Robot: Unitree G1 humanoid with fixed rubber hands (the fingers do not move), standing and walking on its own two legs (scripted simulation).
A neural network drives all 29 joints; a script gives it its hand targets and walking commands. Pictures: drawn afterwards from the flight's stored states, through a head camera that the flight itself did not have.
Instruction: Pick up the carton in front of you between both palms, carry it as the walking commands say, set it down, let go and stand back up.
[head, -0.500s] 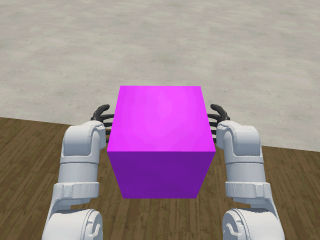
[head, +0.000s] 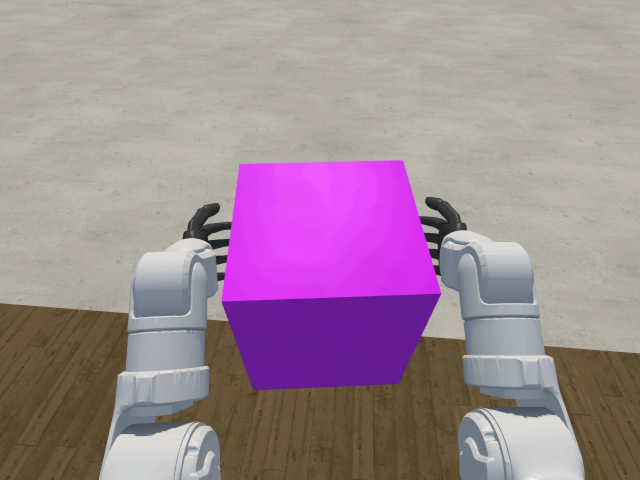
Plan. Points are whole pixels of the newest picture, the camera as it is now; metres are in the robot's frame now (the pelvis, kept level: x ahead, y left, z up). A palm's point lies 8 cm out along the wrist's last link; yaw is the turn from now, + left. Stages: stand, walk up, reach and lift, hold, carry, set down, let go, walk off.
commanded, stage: carry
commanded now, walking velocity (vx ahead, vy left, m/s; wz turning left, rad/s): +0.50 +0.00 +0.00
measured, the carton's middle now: (324, 281) +0.37 -0.01 +0.05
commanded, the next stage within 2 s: none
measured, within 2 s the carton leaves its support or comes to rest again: neither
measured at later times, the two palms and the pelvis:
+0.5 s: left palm (207, 143) +0.64 +0.17 +0.11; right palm (379, 135) +0.64 -0.13 +0.11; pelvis +0.29 +0.01 -0.02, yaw -3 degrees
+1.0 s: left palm (244, 80) +0.94 +0.13 +0.09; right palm (374, 78) +0.92 -0.17 +0.10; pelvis +0.58 +0.00 -0.03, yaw +0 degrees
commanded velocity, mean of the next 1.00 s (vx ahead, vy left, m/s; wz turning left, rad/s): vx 0.50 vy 0.00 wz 0.00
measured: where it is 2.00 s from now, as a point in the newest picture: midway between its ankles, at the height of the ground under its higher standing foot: (317, 263)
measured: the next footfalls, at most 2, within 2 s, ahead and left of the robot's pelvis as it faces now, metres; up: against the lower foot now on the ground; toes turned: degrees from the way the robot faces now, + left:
left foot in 0.50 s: +0.45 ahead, +0.08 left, -0.03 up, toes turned +2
right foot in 1.04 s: +0.76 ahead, -0.07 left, -0.05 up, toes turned -4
